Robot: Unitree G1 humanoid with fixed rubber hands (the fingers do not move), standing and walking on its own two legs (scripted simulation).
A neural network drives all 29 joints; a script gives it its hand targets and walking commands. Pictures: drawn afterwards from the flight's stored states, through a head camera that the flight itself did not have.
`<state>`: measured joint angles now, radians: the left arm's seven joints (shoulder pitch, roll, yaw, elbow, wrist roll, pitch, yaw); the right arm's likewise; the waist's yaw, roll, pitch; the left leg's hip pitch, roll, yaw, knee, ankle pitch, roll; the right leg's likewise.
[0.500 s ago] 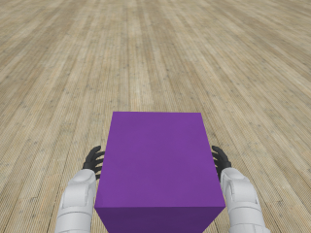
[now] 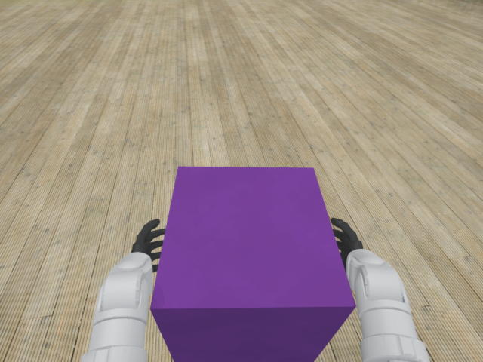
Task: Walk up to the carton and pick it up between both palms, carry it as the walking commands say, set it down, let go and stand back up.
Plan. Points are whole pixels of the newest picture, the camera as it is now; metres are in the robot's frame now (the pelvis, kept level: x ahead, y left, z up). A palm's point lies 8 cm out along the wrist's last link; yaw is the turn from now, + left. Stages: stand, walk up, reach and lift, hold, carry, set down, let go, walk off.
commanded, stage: reach and lift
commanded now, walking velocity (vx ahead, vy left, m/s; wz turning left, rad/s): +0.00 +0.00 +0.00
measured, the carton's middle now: (245, 267) +0.33 +0.00 -0.04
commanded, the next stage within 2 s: hold in 0.88 s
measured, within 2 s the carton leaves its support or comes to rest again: neither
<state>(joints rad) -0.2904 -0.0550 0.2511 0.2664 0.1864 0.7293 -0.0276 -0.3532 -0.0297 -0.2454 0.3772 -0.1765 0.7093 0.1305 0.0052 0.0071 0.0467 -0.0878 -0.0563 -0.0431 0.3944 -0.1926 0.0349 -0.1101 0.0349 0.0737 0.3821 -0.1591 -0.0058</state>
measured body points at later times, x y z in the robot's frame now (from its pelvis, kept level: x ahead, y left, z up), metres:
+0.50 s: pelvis +0.02 +0.00 +0.00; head +0.00 +0.00 +0.45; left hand +0.30 +0.19 +0.03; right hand +0.31 -0.18 +0.02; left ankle +0.02 +0.09 -0.74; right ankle +0.04 -0.12 -0.74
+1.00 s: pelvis +0.01 -0.01 +0.00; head -0.02 -0.01 +0.45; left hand +0.28 +0.19 +0.03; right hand +0.30 -0.18 +0.02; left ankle +0.02 +0.09 -0.74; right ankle +0.04 -0.12 -0.74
